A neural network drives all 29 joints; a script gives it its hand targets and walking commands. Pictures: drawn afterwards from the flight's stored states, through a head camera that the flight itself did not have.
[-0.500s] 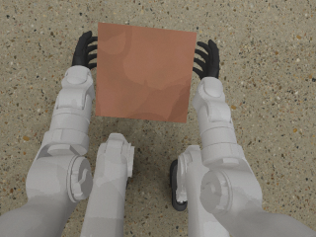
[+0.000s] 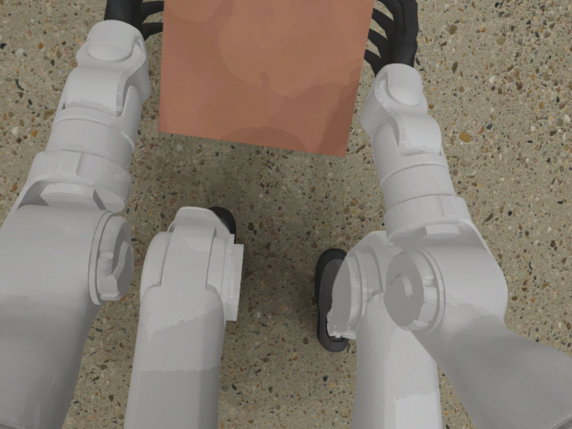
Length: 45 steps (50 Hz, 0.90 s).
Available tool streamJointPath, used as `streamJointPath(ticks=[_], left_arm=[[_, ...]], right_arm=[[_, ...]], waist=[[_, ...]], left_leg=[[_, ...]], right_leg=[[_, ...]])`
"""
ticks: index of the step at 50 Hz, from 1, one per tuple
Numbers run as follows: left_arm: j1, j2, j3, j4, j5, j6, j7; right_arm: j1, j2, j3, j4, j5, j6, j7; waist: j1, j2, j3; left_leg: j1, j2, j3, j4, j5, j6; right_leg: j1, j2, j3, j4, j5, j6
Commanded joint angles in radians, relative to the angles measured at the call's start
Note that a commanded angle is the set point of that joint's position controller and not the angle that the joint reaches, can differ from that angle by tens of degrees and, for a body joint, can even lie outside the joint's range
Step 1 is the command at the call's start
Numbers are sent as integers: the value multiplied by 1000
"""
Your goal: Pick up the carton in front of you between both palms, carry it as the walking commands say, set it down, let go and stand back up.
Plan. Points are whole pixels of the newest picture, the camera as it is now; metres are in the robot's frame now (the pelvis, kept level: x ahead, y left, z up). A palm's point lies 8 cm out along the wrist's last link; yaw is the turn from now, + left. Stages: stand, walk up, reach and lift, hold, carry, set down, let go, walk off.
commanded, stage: set down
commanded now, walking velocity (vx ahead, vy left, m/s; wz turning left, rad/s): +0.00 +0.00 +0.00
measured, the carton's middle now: (262, 64) +0.51 +0.11 -0.25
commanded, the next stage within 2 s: none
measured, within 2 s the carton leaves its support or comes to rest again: rests again in 0.52 s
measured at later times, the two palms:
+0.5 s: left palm (130, 17) +0.50 +0.26 -0.17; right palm (397, 57) +0.53 -0.05 -0.16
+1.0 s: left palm (133, 15) +0.51 +0.26 -0.18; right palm (397, 52) +0.54 -0.05 -0.17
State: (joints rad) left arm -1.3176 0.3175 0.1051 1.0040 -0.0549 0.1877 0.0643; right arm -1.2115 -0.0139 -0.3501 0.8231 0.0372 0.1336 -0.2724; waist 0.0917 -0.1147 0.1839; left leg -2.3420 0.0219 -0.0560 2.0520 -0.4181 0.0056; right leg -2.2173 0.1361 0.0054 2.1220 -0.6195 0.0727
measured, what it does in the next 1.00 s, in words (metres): stands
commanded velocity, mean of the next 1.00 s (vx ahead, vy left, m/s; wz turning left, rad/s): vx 0.00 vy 0.00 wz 0.00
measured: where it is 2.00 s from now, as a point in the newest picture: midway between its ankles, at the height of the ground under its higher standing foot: (273, 299)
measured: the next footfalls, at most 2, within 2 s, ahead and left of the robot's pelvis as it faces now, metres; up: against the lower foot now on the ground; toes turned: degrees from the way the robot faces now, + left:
none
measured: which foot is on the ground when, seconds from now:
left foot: down 0.00-1.00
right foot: down 0.00-1.00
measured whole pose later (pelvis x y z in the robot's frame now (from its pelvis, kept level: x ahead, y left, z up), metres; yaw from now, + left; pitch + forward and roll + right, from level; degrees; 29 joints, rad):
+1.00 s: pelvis +0.01 -0.01 -0.01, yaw -1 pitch +43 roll -3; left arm -1.36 0.36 0.31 1.16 0.04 0.03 -0.08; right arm -1.30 -0.05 -0.36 0.96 -0.08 0.03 -0.12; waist 0.09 -0.09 0.18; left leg -2.39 0.05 -0.05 2.11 -0.47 0.00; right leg -2.28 0.17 0.01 2.18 -0.65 0.07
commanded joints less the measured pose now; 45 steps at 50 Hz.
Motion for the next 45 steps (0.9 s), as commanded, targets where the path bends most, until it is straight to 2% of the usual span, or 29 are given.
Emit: streamJointPath(ticks=[1,13,27,41,45], left_arm=[[-485,-849,-270,-161,-57,-57,-246],[-437,-788,-125,-6,45,-44,-291],[-338,-666,-17,102,97,-43,-323],[-208,-555,25,193,123,-67,-303],[-195,-493,29,201,118,-83,-288]], right_arm=[[-616,864,459,-51,42,-6,290],[-591,784,323,83,-39,3,318],[-463,715,266,174,-110,10,321],[-299,607,225,254,-137,-18,321],[-272,561,220,257,-144,-25,313]], waist=[[101,91,-1222],[95,56,-996],[80,-13,-888],[67,-6,-781],[68,-10,-760]], left_leg=[[920,-88,81,-137,262,-11],[739,-75,75,-120,149,16],[594,-61,58,-100,148,37],[539,-57,34,-91,205,39],[533,-51,35,-87,177,32]], right_leg=[[293,101,-104,-170,171,-31],[188,94,-92,-181,84,-39],[173,79,-78,-186,115,-31],[129,70,-66,-161,180,-25],[144,66,-64,-157,154,-22]])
